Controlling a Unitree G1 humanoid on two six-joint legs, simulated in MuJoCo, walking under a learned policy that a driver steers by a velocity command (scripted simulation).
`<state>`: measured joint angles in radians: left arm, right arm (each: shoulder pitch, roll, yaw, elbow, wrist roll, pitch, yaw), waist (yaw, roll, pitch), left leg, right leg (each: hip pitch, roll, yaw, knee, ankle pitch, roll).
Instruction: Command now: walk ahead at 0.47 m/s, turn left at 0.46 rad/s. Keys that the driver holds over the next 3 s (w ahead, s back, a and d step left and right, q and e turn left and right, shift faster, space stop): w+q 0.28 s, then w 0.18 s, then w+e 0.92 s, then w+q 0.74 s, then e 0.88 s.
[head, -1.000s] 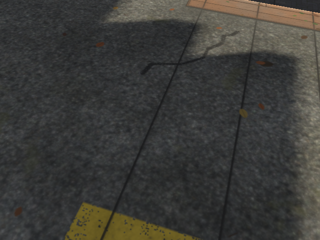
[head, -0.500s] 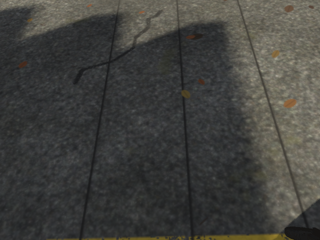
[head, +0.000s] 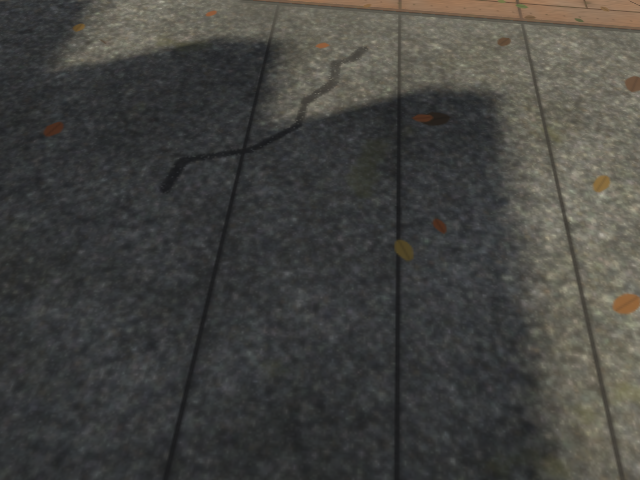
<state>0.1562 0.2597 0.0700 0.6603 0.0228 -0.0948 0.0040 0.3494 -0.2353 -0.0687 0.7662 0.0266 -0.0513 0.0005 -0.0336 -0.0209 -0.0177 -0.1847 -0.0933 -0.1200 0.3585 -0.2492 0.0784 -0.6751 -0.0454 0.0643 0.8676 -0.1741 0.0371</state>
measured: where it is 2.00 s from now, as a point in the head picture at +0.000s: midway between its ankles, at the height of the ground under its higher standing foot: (312, 220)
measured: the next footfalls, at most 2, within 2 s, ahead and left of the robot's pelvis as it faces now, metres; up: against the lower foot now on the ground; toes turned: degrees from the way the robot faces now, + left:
right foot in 0.18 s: +0.28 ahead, -0.12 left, +0.00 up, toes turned +11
left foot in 0.64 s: +0.47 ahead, +0.21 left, +0.00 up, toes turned +13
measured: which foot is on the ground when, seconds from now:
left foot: down 0.00-0.20, up 0.22-0.62, down 0.64-1.00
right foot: up 0.00-0.16, down 0.18-0.64, up 0.66-1.00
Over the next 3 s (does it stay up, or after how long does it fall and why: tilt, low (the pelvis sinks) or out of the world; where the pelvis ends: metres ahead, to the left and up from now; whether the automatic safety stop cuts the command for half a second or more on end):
stays up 1.32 0.02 -0.01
